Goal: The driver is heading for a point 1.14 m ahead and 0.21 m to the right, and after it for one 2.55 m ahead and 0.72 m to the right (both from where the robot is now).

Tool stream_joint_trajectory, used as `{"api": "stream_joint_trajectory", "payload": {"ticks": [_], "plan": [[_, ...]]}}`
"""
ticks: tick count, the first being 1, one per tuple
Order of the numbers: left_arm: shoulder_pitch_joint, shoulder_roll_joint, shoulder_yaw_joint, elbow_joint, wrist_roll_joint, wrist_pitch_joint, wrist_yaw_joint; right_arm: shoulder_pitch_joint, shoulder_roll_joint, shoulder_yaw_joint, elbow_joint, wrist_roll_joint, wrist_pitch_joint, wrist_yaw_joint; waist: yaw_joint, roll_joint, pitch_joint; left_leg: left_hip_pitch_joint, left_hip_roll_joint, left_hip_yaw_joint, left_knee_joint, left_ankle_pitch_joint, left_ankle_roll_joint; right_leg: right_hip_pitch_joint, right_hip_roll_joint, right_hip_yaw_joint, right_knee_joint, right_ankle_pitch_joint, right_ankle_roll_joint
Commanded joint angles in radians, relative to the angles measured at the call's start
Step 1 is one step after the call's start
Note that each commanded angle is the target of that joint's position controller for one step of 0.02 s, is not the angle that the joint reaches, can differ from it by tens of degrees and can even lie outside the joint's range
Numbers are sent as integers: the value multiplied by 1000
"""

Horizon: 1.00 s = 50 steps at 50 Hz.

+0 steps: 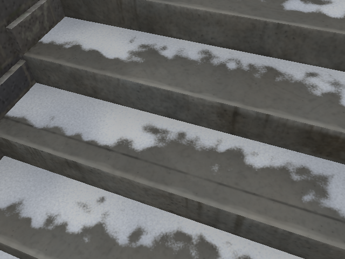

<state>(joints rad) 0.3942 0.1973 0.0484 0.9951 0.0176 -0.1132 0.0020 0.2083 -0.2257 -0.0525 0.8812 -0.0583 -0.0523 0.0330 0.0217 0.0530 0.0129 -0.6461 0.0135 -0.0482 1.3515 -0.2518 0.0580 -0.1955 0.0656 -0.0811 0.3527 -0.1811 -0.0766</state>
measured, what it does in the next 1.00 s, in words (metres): climbs, turning right: left foot 0.15 m higher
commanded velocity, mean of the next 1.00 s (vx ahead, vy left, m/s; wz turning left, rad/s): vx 0.50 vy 0.00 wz -0.29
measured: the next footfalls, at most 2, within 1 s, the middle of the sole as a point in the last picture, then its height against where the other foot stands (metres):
left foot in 0.38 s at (125, 255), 0.15 m higher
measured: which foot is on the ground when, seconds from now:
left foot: up 0.00-0.36, down 0.38-1.00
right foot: down 0.00-0.40, up 0.42-1.00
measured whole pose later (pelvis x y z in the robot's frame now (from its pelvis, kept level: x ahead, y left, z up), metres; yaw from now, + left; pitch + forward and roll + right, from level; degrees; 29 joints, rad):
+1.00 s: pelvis +0.53 +0.14 +0.14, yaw -20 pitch +2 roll -2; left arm -0.03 0.06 -0.01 0.69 0.02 0.05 0.01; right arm 0.58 -0.07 -0.01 1.08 -0.03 -0.11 -0.06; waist -0.03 -0.03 0.01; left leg 0.08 0.06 0.44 0.27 -0.39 0.00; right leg -1.15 -0.04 -0.17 1.64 -0.39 -0.17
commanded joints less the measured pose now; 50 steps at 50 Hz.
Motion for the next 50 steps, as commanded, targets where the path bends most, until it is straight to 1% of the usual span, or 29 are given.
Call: {"api": "stream_joint_trajectory", "payload": {"ticks": [1, 3, 6, 8, 12, 14, 15, 16, 18, 19, 20, 21, 22, 23, 24, 25, 26, 28, 30, 34, 35, 37, 39, 42, 45, 47, 48, 49, 50], "plan": [[82, 78, 10, -4, -2, -16, 0, -8, 4, 8, -63, -9, 9, 5, -25, -104, -1, -224, 50, 38, 120, 26, -20, 92, -297, 265, -163, 204, -192], [120, 82, 9, 10, -4, -12, 9, -100, 1, 11, -108, -9, 12, 2, -12, -100, 30, -343, 86, 42, 118, 47, -33, 128, -308, 280, -187, 113, -195], [233, 81, 9, 51, 7, -14, 26, -204, 40, 25, -173, 4, 29, -32, 20, -157, 57, -653, 90, 47, 526, -161, -24, 245, -374, 346, -200, -37, -241], [252, 80, 6, 69, 13, -17, 29, -350, 57, 39, -259, 5, 24, -45, 33, -101, 138, -864, 115, 35, 598, -264, -8, 287, -398, 353, -231, -155, -212], [278, 82, -1, 114, 23, -15, 44, -499, 93, 69, -388, 12, 12, -46, 62, -130, 157, -1004, 146, 66, 571, -382, 30, 333, -386, 286, -274, -91, -154], [295, 66, -7, 136, 1, 8, 57, -585, 118, 94, -473, 12, 11, -31, 86, -141, 142, -849, 170, 85, 339, -371, 41, 259, -338, 235, -353, -5, -127], [246, 62, -13, 112, -11, 23, 53, -519, 129, 107, -468, 24, 19, -18, 56, -121, 95, -567, 155, 168, 112, -251, 45, 146, -298, 155, -421, 158, -140], [201, 47, -17, 91, -33, 32, 49, -488, 184, 125, -468, 36, 24, -6, 41, -119, 31, -179, 130, 174, -52, -116, 70, -25, -292, 128, -467, 348, -124], [122, 206, 6, 32, -27, 11, 7, -137, 59, 60, -347, 59, 26, -13, -115, -173, -232, 304, -27, 224, -119, -92, 81, 27, -295, 77, -111, 1231, -96], [74, 290, 36, 24, -47, -1, -13, 92, 8, 27, -288, 56, 23, -27, -242, -246, -358, 474, -50, 171, -284, -14, 84, 98, -291, 77, 150, 1405, -47], [58, 257, 45, 1, -66, -20, -35, 203, -87, -8, -241, 28, 8, -36, -270, -188, -437, 671, 49, -39, -435, -39, 93, -54, -222, 118, 473, 1083, 10], [112, 80, 18, -73, -77, -28, -48, 281, -268, -54, -173, 16, -6, -37, -209, 321, -550, 803, 438, -616, -811, 110, 120, -321, 5, 140, 959, -64, 58], [170, 66, 33, -55, -31, -18, -41, 176, -248, -56, -183, 26, 5, -28, -133, 233, -610, 686, 440, -805, -947, 18, 85, -313, -16, 301, 1282, -43, 36], [148, 2, 31, -79, -17, 9, -31, 40, -184, -39, -168, 29, 7, -20, -35, 137, -455, 504, 433, -712, -970, -298, 90, -369, -75, 245, 1382, 29, 33], [85, -14, 30, -104, 13, 29, -24, -42, -72, -16, -137, 33, 11, -20, -3, 30, -264, 353, 388, -583, -959, -508, 82, -431, -131, 160, 1384, 102, 22], [35, -38, 25, -126, 37, 37, -17, -84, -3, 1, -102, 31, 3, -25, 23, 54, -135, 234, 348, -459, -922, -522, 59, -493, -142, 157, 1431, 172, 4], [15, -49, 21, -142, 37, 54, -13, -93, 45, 16, -69, 26, -4, -25, 53, 68, -65, 135, 313, -346, -921, -474, 43, -512, -144, 167, 1469, 182, -10], [-42, -79, 5, -184, 6, 82, -2, -19, 91, 28, 15, 16, -34, -14, 63, 25, -15, 122, 322, -233, -949, -397, 35, -628, -112, 170, 1555, 158, -43], [-103, -120, -20, -235, 14, 89, 4, 72, 87, 24, 90, 23, -63, -6, 78, 8, 7, 191, 304, -120, -994, -272, 4, -776, -113, 211, 1573, 136, -67], [-171, -60, -4, -233, 10, 96, 1, 132, 68, 30, 96, 26, -80, -24, 44, -84, 6, 282, 306, 78, -1050, -61, -49, -875, -60, 169, 1501, 245, -43], [-177, -70, -4, -223, 12, 103, 12, 160, 46, 29, 101, 15, -87, -27, 31, -52, -3, 315, 314, 90, -1051, -38, -34, -921, -31, 126, 1644, 219, -43], [-218, -78, -8, -241, 16, 113, 25, 205, 24, 25, 118, 24, -92, -33, 35, -54, 17, 357, 285, 153, -1063, -63, -58, -977, -42, 112, 1613, 213, -45], [-288, -108, -18, -257, 20, 123, 38, 320, 31, 25, 156, 15, -98, -32, -5, 1, 38, 494, 301, 154, -1055, -19, -49, -1147, -39, 101, 1783, 165, -61], [-501, -114, -31, -352, 18, 123, 43, 428, 36, 26, 183, 4, -98, -39, -64, 25, 98, 647, 314, 186, -1112, 104, -31, -1304, -48, 65, 1800, -33, -78], [-556, -111, -45, -410, 17, 130, 31, 450, 41, 28, 190, 10, -80, -66, -31, -5, 124, 652, 275, 258, -1168, 174, -49, -1233, -84, 2, 1560, -133, -68], [-576, -108, -45, -423, 17, 142, 22, 482, 19, 18, 202, 11, -77, -88, -36, 28, 111, 727, 273, 275, -1186, 282, -28, -1212, -97, -52, 1469, -164, -70], [-570, -104, -54, -421, -5, 146, 0, 451, -26, 7, 191, 21, -68, -103, -23, 48, 101, 725, 277, 336, -1248, 374, -4, -1113, -142, -116, 1277, -236, -88], [-592, -105, -56, -416, -9, 146, -8, 452, -9, 8, 188, 30, -58, -112, -45, 16, 97, 717, 253, 369, -1260, 521, 14, -993, -119, -170, 1146, -268, -103], [-515, -119, -56, -391, -13, 147, -10, 364, -20, 16, 144, 51, -56, -121, 2, 3, 58, 663, 253, 426, -1183, 944, 15, -758, -67, -224, 973, -308, -119]]}}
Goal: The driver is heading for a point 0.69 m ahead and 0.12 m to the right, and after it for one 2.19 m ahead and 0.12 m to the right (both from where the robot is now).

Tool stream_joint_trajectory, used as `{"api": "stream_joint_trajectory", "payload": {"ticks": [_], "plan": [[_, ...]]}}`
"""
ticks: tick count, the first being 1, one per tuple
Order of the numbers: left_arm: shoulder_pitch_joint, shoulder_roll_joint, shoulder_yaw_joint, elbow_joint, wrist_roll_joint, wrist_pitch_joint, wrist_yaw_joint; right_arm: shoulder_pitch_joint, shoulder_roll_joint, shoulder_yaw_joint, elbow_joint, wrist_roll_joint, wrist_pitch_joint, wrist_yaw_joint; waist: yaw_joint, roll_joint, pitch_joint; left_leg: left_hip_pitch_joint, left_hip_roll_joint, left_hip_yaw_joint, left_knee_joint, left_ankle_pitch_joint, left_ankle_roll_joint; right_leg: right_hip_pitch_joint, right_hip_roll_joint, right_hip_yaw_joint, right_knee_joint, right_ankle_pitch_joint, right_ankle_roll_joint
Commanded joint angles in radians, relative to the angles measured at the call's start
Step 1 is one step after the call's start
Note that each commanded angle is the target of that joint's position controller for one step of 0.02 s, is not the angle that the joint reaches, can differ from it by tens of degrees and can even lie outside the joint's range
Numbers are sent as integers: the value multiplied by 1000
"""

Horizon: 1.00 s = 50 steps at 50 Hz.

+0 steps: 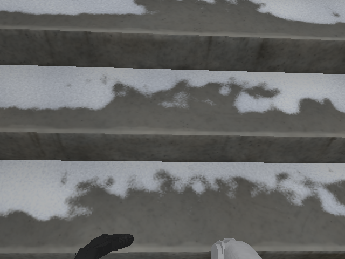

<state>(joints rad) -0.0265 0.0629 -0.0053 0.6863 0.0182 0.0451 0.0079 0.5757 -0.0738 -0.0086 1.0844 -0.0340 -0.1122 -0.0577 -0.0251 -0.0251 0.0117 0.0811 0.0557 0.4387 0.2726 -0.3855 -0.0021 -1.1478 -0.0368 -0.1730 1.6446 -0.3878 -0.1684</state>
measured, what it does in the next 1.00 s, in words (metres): climbs, turning right: right foot 0.15 m higher, then left foot 0.15 m higher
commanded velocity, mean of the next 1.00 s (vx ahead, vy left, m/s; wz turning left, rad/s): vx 0.50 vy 0.00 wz -0.31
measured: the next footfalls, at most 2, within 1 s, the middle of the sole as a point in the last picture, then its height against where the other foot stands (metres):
right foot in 0.06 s outside the picture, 0.15 m higher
left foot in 0.58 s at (159, 195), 0.15 m higher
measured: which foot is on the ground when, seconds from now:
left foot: down 0.00-0.06, up 0.08-0.56, down 0.58-1.00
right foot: up 0.00-0.04, down 0.06-0.58, up 0.60-1.00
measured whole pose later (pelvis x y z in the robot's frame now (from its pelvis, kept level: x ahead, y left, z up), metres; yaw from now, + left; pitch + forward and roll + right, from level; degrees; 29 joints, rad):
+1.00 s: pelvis +0.60 -0.08 +0.31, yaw -17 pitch +5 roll +1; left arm -0.12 0.03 -0.04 0.48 0.06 -0.05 -0.01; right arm 0.58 -0.09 -0.05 1.01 -0.02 -0.12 -0.04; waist -0.11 -0.03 -0.01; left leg -0.11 -0.03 0.03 0.32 -0.30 0.06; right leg -1.29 -0.12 -0.04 1.85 -0.35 -0.09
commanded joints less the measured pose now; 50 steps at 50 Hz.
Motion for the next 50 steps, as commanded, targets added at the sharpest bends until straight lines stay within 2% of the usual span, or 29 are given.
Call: {"api": "stream_joint_trajectory", "payload": {"ticks": [1, 2, 3, 4, 5, 6, 7, 9, 10, 12, 15, 16, 19, 21, 24, 25, 26, 28, 29, 30, 31, 32, 34, 36, 38, 41, 43, 46, 50], "plan": [[-22, 22, -5, -61, -36, -3, -2, 20, -198, -31, -77, 55, 16, -35, 78, 135, -23, -108, 225, -67, 37, 1756, 94, 416, 161, -244, -369, -173, -32], [140, 55, 12, -25, -39, -2, 4, 35, -275, -48, -93, 61, 13, -28, 137, 256, -109, -67, 276, -89, 229, 2021, 101, 561, 184, -216, -414, -150, -65], [300, 114, 33, 13, -36, -13, 5, -20, -328, -62, -131, 76, 12, 2, 189, 317, -224, -31, 289, -105, 457, 2022, 119, 700, 207, -115, -513, -187, -104], [356, 174, 59, 19, -32, -28, 3, -62, -343, -72, -190, 67, 1, 30, 219, 258, -278, -244, 256, -131, 732, 1681, 115, 922, 194, 98, -687, -205, -138], [325, 298, 106, 15, -32, -23, 11, -189, -266, -62, -295, 44, -10, 71, 216, -41, -249, -637, 9, -174, 1208, 673, 40, 1026, -18, 671, -1036, -446, -271], [211, 348, 133, -22, -6, -14, 4, -313, -252, -74, -378, 12, -27, 96, 165, -59, -301, -793, -102, -448, 1556, 238, 23, 1010, -132, 1133, -1338, -548, -278], [180, 337, 129, -15, -2, -23, 3, -345, -171, -62, -454, -4, -26, 100, 99, 8, -234, -882, -55, -534, 1658, 272, 38, 941, -157, 1122, -1385, -550, -233], [248, 206, 95, 92, 6, -71, 16, -336, -96, -29, -480, -12, -27, 73, 22, 151, -23, -981, -30, -518, 1674, 314, 62, 758, -113, 888, -1298, -250, -156], [266, 155, 79, 127, 20, -89, 17, -337, -61, -13, -500, -13, -19, 62, -2, 111, -1, -1047, -35, -513, 1799, 265, 71, 735, -77, 805, -1273, -114, -151], [324, 170, 77, 188, 9, -116, 4, -325, -17, 18, -513, -27, 22, 49, -36, 96, 32, -1158, -12, -517, 1829, 230, 87, 730, -22, 597, -1242, 101, -102], [387, 177, 66, 192, -5, -153, -13, -408, -41, 27, -535, -29, 54, 44, -23, 104, 40, -1224, 24, -460, 1676, 222, 66, 715, 10, 477, -1222, 299, -44], [463, 201, 68, 211, 4, -161, -13, -484, -21, 33, -554, -22, 59, 39, 26, 32, 17, -1341, -1, -403, 1860, 167, 64, 799, -15, 529, -1234, 378, -56], [552, 243, 70, 239, 9, -173, -15, -681, 16, 58, -644, -24, 55, 34, 70, -16, 37, -1580, 15, -405, 1951, 35, 89, 935, -46, 593, -1293, 220, -46], [598, 220, 64, 264, -3, -165, -2, -853, 33, 81, -727, -31, 57, 36, 110, -27, 66, -1528, 13, -367, 1720, -26, 86, 894, -5, 581, -1381, 170, -37], [560, 229, 72, 215, -30, -142, 46, -830, 4, 77, -725, -25, 87, 54, 102, 5, -73, -1122, 13, -303, 1295, 24, 85, 986, -64, 484, -1558, 731, -68], [501, 241, 79, 195, -20, -145, 52, -712, 35, 81, -696, -14, 85, 58, 39, -79, -133, -916, -6, -296, 1171, 8, 113, 978, -67, 398, -1484, 1083, -55], [455, 257, 85, 160, -28, -147, 47, -606, -15, 60, -648, 7, 82, 53, -17, -78, -214, -666, -71, -270, 1022, -16, 125, 963, -46, 355, -1386, 1464, -45], [383, 367, 125, 127, -45, -185, 17, -359, -151, -12, -571, 36, 80, 36, -168, -144, -375, -394, -106, -301, 803, 16, 131, 1073, -101, 393, -1078, 1785, -27], [348, 357, 135, 112, -42, -210, -6, -270, -226, -47, -528, 22, 70, 30, -209, -96, -399, -251, -86, -390, 634, -6, 149, 1017, -49, 384, -832, 1611, 7], [395, 205, 116, 75, -41, -232, -35, -176, -309, -71, -460, -9, 58, 25, -159, 228, -384, -27, 179, -896, 403, 203, 286, 661, 159, 366, -385, 521, 87], [502, 173, 106, 55, -3, -220, -44, -226, -298, -87, -438, 5, 77, 21, -80, 347, -435, -83, 314, -1367, 101, 199, 368, 517, 241, 431, -3, 176, 117], [480, 149, 99, 18, 24, -201, -52, -353, -226, -79, -440, 20, 70, 31, 10, 182, -305, -193, 287, -1311, 90, -91, 362, 423, 179, 384, 138, 237, 114], [331, 70, 62, -44, 57, -174, -42, -346, -69, -46, -329, 16, 41, 29, 32, -45, -60, -394, 227, -1031, 155, -252, 275, 260, 112, 327, 201, 289, 75], [270, 25, 31, -80, 41, -138, -27, -263, -27, -38, -219, -7, 2, 37, 51, -22, -1, -457, 179, -848, 127, -59, 232, 160, 120, 359, 371, 254, 44], [233, -18, 4, -116, 26, -114, -14, -189, -40, -40, -143, -4, -13, 58, 71, 36, 26, -412, 150, -709, 112, 93, 196, 14, 103, 367, 392, 177, 31], [90, 42, -4, -191, 39, -102, -13, -253, -100, -38, -152, 22, -20, 64, 122, 26, 57, -529, 93, -576, -3, 186, 192, 60, 2, 207, 113, 199, 67], [48, 42, 0, -179, 30, -104, -9, -172, -136, -38, -145, 16, -40, 48, 74, 70, -5, -456, 116, -599, -22, 416, 238, 59, -7, 122, 183, 240, 89], [-118, 4, -10, -258, 38, -107, -4, -23, -191, -67, -124, 9, -41, 21, -7, 66, 22, -130, 178, -734, -50, 269, 277, -322, -74, 165, 381, 67, 73], [-342, -19, -41, -371, 35, -110, -37, 115, -146, -71, -97, 7, 3, -9, -96, 95, 17, 17, 147, -736, -148, 226, 268, -361, -113, 137, 126, -28, 87]]}}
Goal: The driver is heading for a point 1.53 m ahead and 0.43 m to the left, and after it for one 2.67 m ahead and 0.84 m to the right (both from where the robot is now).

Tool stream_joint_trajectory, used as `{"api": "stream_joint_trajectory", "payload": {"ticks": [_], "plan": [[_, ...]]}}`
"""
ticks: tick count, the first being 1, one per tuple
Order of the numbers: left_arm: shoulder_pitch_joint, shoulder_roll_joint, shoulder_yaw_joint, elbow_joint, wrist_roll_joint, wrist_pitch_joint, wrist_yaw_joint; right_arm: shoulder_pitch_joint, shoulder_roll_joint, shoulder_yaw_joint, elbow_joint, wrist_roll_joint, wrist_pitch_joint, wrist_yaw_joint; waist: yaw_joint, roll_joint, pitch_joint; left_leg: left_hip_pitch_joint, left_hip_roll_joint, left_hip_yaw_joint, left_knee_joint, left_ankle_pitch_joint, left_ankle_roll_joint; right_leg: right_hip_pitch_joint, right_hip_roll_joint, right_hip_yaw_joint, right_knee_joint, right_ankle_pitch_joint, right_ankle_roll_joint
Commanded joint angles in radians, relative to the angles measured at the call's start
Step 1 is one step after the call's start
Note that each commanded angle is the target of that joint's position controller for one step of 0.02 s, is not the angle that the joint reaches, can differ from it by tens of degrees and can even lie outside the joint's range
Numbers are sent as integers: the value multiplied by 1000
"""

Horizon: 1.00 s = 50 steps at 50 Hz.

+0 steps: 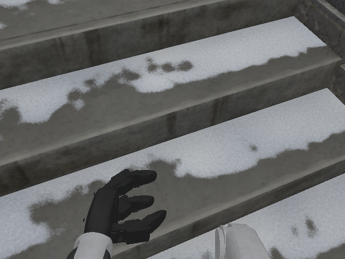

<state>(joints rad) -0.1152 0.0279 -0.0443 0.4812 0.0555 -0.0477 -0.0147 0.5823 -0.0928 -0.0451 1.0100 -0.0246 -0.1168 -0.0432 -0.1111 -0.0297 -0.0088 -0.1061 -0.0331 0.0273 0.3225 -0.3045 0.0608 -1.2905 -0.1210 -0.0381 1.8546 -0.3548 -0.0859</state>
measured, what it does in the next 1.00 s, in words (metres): climbs, turning left: right foot 0.15 m higher, then left foot 0.15 m higher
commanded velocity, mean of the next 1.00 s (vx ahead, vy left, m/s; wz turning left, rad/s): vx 0.50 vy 0.00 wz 0.51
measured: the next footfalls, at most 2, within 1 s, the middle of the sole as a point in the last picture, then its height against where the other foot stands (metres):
right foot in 0.12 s outside the picture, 0.15 m higher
left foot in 0.70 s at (117, 203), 0.15 m higher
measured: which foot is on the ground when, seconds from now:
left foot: down 0.00-0.14, up 0.16-0.68, down 0.70-1.00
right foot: up 0.00-0.10, down 0.12-0.70, up 0.72-1.00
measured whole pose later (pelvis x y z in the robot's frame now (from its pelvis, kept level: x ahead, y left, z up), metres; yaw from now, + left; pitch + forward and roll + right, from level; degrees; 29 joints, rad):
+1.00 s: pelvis +0.56 +0.09 +0.28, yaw +31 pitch +3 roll -1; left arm 0.01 0.06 -0.03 0.53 0.05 -0.06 0.02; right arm 0.42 -0.20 -0.05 0.92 -0.03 -0.10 0.01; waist -0.02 -0.01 -0.05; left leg -0.31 -0.15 -0.03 0.60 -0.34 0.14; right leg -1.24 -0.06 -0.01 2.10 -0.24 -0.07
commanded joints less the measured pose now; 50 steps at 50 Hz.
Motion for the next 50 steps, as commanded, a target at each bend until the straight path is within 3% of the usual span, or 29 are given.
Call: {"api": "stream_joint_trajectory", "payload": {"ticks": [1, 3, 5, 6, 7, 8, 9, 10, 12, 16, 18, 19, 22, 25, 27, 30, 31, 32, 33, 34, 35, 36, 37, 38, 40, 42, 44, 46, 50], "plan": [[-233, 38, -3, -157, -7, -10, -29, 72, -145, -39, -53, 5, 17, -21, -5, 63, 12, 131, 220, -260, -280, 216, 215, -16, -23, -60, -289, -32, 16], [-190, -4, -5, -138, -60, -3, -34, -30, -141, -43, -97, 15, 34, -13, 40, 60, -20, -102, 183, -165, -343, 545, 187, 531, 62, -171, -663, -78, -11], [201, 85, 59, -14, -81, 6, 0, -48, -265, -69, -121, 22, 5, 28, 190, 187, -297, 35, 242, -128, 29, 1480, 132, 935, 182, -142, -684, -49, -61], [349, 171, 91, 7, -61, 6, 17, -119, -323, -86, -143, 43, -23, 57, 297, 224, -379, 48, 224, -112, 262, 1456, 84, 1066, 157, -55, -845, 2, -74], [410, 259, 126, 41, -17, -15, 31, -145, -250, -84, -207, 77, -42, 83, 293, 85, -459, -259, 113, -118, 595, 1132, 33, 1280, -60, 331, -994, -195, -111], [448, 366, 155, 45, -5, -3, 29, -188, -169, -79, -285, 51, -45, 102, 302, -233, -503, -454, -67, -127, 1041, 157, 0, 1318, -293, 852, -1407, -197, -165], [328, 332, 151, 45, -22, -2, 19, -141, -123, -82, -283, 6, -31, 91, 217, -180, -480, -556, -32, -266, 1412, 122, 5, 1221, -320, 983, -1518, -302, -160], [223, 265, 137, 79, -39, -10, 10, -145, -63, -71, -299, -12, -6, 74, 124, -110, -330, -599, 37, -195, 1500, 203, 6, 1064, -310, 840, -1525, -462, -151], [217, 137, 102, 211, -46, -41, 15, -227, -35, -47, -341, -40, 12, 56, 63, 2, -61, -716, 72, -124, 1553, 280, 32, 850, -225, 514, -1431, -340, -106], [409, 71, 86, 405, -17, -72, 4, -299, 55, 18, -366, 5, 58, 50, 30, 7, 39, -946, 49, -201, 1688, 238, 64, 879, -190, 194, -1469, 5, -31], [419, 103, 87, 421, -16, -92, 3, -337, 5, 13, -374, -2, 80, 45, 25, 42, 70, -989, 36, -180, 1585, 231, 50, 876, -181, 72, -1521, 53, -11], [411, 107, 82, 415, -19, -102, 6, -364, -31, 1, -372, -7, 86, 39, 26, 66, 48, -961, 21, -149, 1543, 278, 44, 887, -171, 9, -1541, 144, 2], [529, 210, 103, 471, -8, -129, -1, -544, 7, 12, -433, -13, 106, 13, 75, -24, 38, -1230, -15, -86, 1914, 122, 71, 1094, -218, 9, -1602, 191, -40], [599, 226, 103, 493, -8, -133, 5, -701, -27, 16, -512, -13, 110, 0, 97, 10, 103, -1374, 17, -105, 1817, -38, 91, 1239, -206, -52, -1670, 116, -16], [658, 196, 98, 519, -11, -118, 25, -786, -17, 32, -558, -16, 117, 16, 105, 18, 110, -1292, 49, -22, 1563, -15, 81, 1220, -143, -131, -1724, 94, 10], [687, 252, 113, 525, -30, -98, 69, -797, -21, 42, -561, -2, 136, 60, 131, -55, 67, -1094, 125, 131, 1231, -95, 103, 1313, -147, -229, -1856, 360, -53], [580, 234, 96, 483, -56, -81, 73, -759, 6, 53, -546, 5, 133, 62, 85, -29, 49, -804, 73, 214, 994, -162, 125, 1208, -106, -307, -1807, 873, -51], [604, 295, 107, 457, -65, -74, 79, -665, -2, 46, -502, 12, 138, 50, 71, -76, -55, -574, -31, 302, 986, -159, 120, 1215, -148, -296, -1661, 1512, -73], [619, 373, 126, 446, -72, -72, 77, -509, -36, 28, -464, 31, 141, 38, 13, -157, -154, -472, -71, 281, 909, -172, 135, 1318, -187, -278, -1470, 1795, -63], [577, 420, 140, 417, -89, -68, 53, -334, -95, 6, -417, 33, 132, 34, -38, -217, -261, -328, -113, 221, 783, -187, 164, 1380, -203, -258, -1234, 1852, -53], [561, 444, 149, 371, -90, -79, 29, -265, -169, -27, -410, 26, 118, 39, -75, -216, -334, -144, -109, 38, 595, -182, 185, 1271, -176, -230, -957, 1539, -19], [475, 325, 129, 245, -73, -91, -6, -295, -303, -69, -397, 20, 119, 32, -31, 114, -329, 54, 118, -521, 328, -350, 314, 785, 29, -188, -493, 608, 69], [373, 294, 137, 172, -31, -103, -34, -370, -353, -102, -435, 14, 146, 28, -11, 131, -385, 46, 208, -982, 4, -502, 321, 595, 155, 64, -131, 184, 90], [367, 209, 124, 124, -15, -100, -32, -435, -349, -101, -440, 0, 140, 30, 53, 77, -331, -6, 224, -942, -40, -547, 273, 503, 114, 151, 37, 241, 73], [350, 145, 95, 98, -6, -100, -5, -374, -210, -65, -324, 5, 95, 25, 107, -59, -76, -227, 176, -706, 52, -274, 222, 386, 85, 114, 77, 286, 53], [334, 103, 65, 67, 1, -72, 15, -336, -141, -41, -241, -11, 65, 34, 146, -16, -9, -294, 123, -534, 82, -73, 209, 271, 85, 110, 234, 207, 31], [343, 54, 35, 60, 8, -40, 26, -273, -130, -30, -185, -1, 45, 39, 175, -8, 5, -296, 106, -384, 120, 106, 166, 193, 64, 114, 216, 197, 20], [287, 81, 31, 58, 9, -18, 27, -235, -137, -18, -174, 5, 20, 49, 164, -28, 30, -315, 91, -306, 101, 210, 107, 155, 46, 61, 95, 199, 29], [31, 6, -4, -33, -6, -9, 47, -96, -191, -15, -100, -6, -12, 59, 84, 77, 49, -132, 157, -377, 3, 107, 102, -191, 63, -14, 376, 47, -4]]}}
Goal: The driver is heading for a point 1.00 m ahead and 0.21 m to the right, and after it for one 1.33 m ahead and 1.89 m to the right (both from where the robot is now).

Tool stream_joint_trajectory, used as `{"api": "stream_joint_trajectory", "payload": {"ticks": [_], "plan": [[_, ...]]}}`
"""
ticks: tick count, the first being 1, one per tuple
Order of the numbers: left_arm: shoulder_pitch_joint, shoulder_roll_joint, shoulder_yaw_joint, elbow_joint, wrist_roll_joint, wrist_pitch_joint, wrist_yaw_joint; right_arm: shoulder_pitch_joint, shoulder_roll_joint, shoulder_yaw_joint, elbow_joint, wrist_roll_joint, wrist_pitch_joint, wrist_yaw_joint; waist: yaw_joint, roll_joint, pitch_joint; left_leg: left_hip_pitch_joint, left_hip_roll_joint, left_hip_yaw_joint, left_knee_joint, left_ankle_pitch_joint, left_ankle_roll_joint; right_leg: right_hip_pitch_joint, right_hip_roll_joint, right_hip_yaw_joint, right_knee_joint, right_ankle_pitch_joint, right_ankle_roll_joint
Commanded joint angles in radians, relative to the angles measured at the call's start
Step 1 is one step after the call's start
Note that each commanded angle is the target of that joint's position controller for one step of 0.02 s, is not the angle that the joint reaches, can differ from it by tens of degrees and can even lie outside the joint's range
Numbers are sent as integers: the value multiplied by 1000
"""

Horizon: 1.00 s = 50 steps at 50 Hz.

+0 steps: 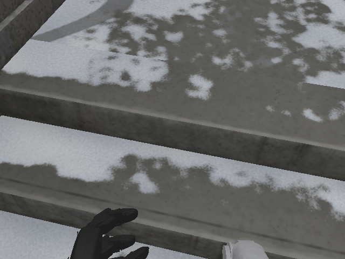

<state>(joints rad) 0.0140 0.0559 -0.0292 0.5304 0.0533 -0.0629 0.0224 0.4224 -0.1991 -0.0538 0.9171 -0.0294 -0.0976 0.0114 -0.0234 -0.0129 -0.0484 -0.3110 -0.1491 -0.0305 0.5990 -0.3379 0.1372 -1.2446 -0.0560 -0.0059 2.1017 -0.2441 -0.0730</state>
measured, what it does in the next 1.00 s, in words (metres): climbs, turning right: right foot 0.15 m higher, then left foot 0.15 m higher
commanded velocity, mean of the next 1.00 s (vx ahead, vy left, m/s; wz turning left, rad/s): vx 0.50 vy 0.00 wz -0.25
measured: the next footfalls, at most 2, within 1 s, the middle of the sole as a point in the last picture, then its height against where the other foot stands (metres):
right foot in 0.22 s outside the picture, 0.15 m higher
left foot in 0.72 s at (156, 186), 0.15 m higher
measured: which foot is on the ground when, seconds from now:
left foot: down 0.00-0.22, up 0.24-0.70, down 0.72-1.00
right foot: up 0.00-0.20, down 0.22-0.74, up 0.76-1.00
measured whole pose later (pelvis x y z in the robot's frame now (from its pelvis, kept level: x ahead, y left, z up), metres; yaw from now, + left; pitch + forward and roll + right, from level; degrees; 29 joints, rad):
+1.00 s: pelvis +0.61 -0.04 +0.30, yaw -19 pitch +2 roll +2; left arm 0.08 0.15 0.06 0.57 0.03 -0.01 0.01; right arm 0.40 -0.20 -0.06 0.98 -0.04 -0.12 0.00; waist 0.01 -0.05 -0.07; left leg -0.26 0.05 0.25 0.63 -0.39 0.02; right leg -1.09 0.03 0.10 1.93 -0.16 -0.12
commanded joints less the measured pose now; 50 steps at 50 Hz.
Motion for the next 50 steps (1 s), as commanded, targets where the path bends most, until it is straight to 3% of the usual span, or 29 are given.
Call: {"api": "stream_joint_trajectory", "payload": {"ticks": [1, 4, 7, 9, 10, 11, 12, 13, 14, 15, 17, 19, 22, 26, 29, 31, 32, 33, 34, 35, 36, 37, 38, 40, 42, 44, 47, 48, 50], "plan": [[-205, -37, -35, -127, 1, 10, 8, 107, -60, -1, 16, 9, -28, 3, -25, 44, 121, 43, 239, -285, -315, 98, -2, -224, -7, -83, 1, -80, -24], [-272, -15, -42, -166, -9, 38, -16, 147, -59, 2, 27, 26, 3, -48, -59, 70, 63, 97, 237, -258, -504, 365, 55, 6, 1, -143, -313, -86, -23], [-72, 5, -27, -76, -30, 37, -25, 54, -87, -8, -36, 42, -1, -74, 47, 64, -65, 166, 243, -50, -420, 1200, 40, 477, 47, -196, -727, -124, -76], [127, 90, 23, 19, -60, 49, -10, 16, -166, -32, -81, 56, -22, -64, 140, 140, -226, 215, 317, -81, -212, 1862, 49, 796, 127, -204, -803, -118, -76], [189, 159, 49, 16, -62, 40, 2, -11, -205, -50, -97, 62, -44, -40, 182, 194, -230, 286, 342, -111, -34, 1938, 43, 840, 130, -169, -1030, -111, -83], [256, 212, 77, 47, -44, 30, 5, -53, -207, -58, -115, 60, -64, -17, 224, 194, -270, 233, 293, -108, 199, 1737, 22, 994, 107, -56, -1201, -113, -106], [351, 306, 109, 92, -6, 14, 5, 42, -74, -42, -147, 63, -86, 12, 175, -133, -322, -125, 103, -107, 655, 633, -48, 1276, -203, 470, -1382, 160, -274], [369, 312, 128, 147, -31, 38, 11, 43, -77, -50, -165, 4, -80, 33, 163, -244, -374, -287, -46, -135, 1085, 135, -65, 1232, -249, 961, -1719, 157, -364], [240, 240, 119, 165, -50, 29, 0, 16, 2, -32, -225, -21, -63, 37, 45, -78, -204, -449, 36, -149, 1244, 190, -59, 1103, -232, 848, -1727, -238, -323], [218, 149, 99, 206, -55, 15, -10, -74, 35, -13, -256, -39, -55, 32, 30, 32, -61, -547, 70, -86, 1324, 241, -41, 985, -196, 742, -1733, -442, -269], [270, 54, 75, 315, -29, -9, -9, -165, 110, 32, -329, -41, -18, 9, -19, 80, 48, -680, 122, -67, 1474, 227, -15, 844, -147, 526, -1733, -301, -209], [342, 69, 76, 394, -26, -27, -22, -198, 163, 67, -365, -26, 16, -6, -40, 42, 102, -813, 148, -53, 1534, 173, -10, 836, -89, 345, -1742, -127, -167], [341, 120, 72, 405, -42, -51, -32, -305, 127, 79, -412, -20, 33, -11, -62, 54, 147, -834, 206, 9, 1315, 145, -39, 749, -40, 218, -1802, -29, -144], [481, 206, 86, 429, -32, -75, -13, -503, 162, 97, -489, -32, 37, -30, 19, -27, 93, -1088, 229, 84, 1490, 43, -44, 980, -77, 327, -1854, 42, -186], [598, 179, 91, 442, -37, -46, 24, -705, 165, 118, -587, -25, 23, -3, 95, -7, 98, -1114, 252, 99, 1221, -31, -65, 1114, -63, 347, -1923, 79, -184], [619, 186, 107, 418, -53, -24, 47, -718, 163, 123, -600, -16, 37, 17, 127, -42, 36, -775, 254, 142, 866, -45, -57, 1118, -89, 296, -2086, 358, -204], [563, 184, 106, 383, -51, -20, 43, -669, 164, 117, -563, 1, 41, 21, 98, -18, -1, -586, 206, 197, 726, -77, -40, 1094, -67, 217, -2047, 603, -183], [501, 222, 116, 355, -38, -23, 33, -537, 165, 101, -514, 24, 45, 12, 21, -89, -100, -321, 127, 242, 664, -102, -17, 1053, -67, 153, -1940, 1089, -172], [521, 275, 132, 333, -42, -31, 23, -408, 117, 72, -470, 39, 49, -6, -31, -124, -253, -122, 70, 223, 633, -123, -2, 1133, -84, 158, -1784, 1479, -151], [469, 336, 148, 311, -55, -50, -1, -277, 41, 44, -444, 49, 50, -14, -120, -170, -315, -43, 78, 182, 487, -81, 7, 1218, -100, 166, -1599, 1578, -124], [392, 338, 158, 274, -64, -79, -30, -167, -42, 11, -416, 24, 44, -26, -190, -130, -380, 109, 144, 38, 383, -106, 35, 1146, -75, 170, -1349, 1426, -95], [367, 241, 146, 196, -95, -94, -56, -81, -137, -23, -378, -26, 30, -30, -180, 131, -441, 325, 431, -478, 148, -266, 139, 788, 67, 156, -967, 878, -39], [354, 211, 152, 160, -42, -92, -67, -155, -177, -44, -381, -4, 60, -34, -141, 350, -437, 240, 532, -924, -234, -359, 205, 635, 191, 141, -510, 64, -10], [340, 122, 135, 115, 16, -53, -41, -349, -20, -9, -329, 31, 42, -23, 17, 92, -140, -10, 530, -723, -231, -535, 162, 454, 73, 123, -228, 149, -11], [257, 65, 100, 69, 7, -18, -25, -243, 53, 8, -170, 0, 12, -26, 54, -16, 31, -123, 484, -424, -185, -253, 89, 309, 57, 122, -87, 131, -46], [286, -7, 58, 65, -18, 16, -21, -154, 89, 16, -58, -18, -7, -12, 105, 21, 82, -110, 445, -211, -206, -63, 15, 199, 57, 154, -20, 88, -65], [223, 42, 58, 51, -32, 47, -22, -146, 69, 18, -14, -11, -38, -3, 125, 12, 152, -140, 428, -6, -284, 13, -28, 141, 54, 173, -183, 105, -46], [188, 81, 72, 38, -25, 56, -21, -176, 30, 14, -28, -2, -50, -10, 127, -13, 147, -143, 423, 48, -311, 84, -38, 170, 61, 158, -248, 149, -36], [40, 67, 70, -23, -9, 74, 1, -91, -74, -7, 7, -10, -73, -3, 80, 67, 133, 9, 475, 48, -388, 173, 16, -1, 82, 76, 5, 12, -45]]}}
Velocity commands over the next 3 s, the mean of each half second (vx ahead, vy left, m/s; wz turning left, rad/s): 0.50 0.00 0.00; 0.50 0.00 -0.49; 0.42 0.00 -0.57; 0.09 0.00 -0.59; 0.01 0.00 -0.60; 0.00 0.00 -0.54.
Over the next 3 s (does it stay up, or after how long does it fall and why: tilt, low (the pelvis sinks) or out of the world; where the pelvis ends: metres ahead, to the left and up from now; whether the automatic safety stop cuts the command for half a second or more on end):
stays up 1.07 -0.29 0.47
